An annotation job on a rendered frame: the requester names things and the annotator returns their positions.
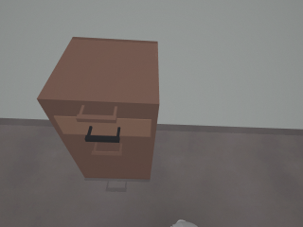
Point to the handle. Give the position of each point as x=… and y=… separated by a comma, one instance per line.
x=102, y=138
x=96, y=118
x=112, y=154

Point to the cabinet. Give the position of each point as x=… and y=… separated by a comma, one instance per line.
x=99, y=76

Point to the drawer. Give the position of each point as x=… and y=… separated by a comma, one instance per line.
x=128, y=126

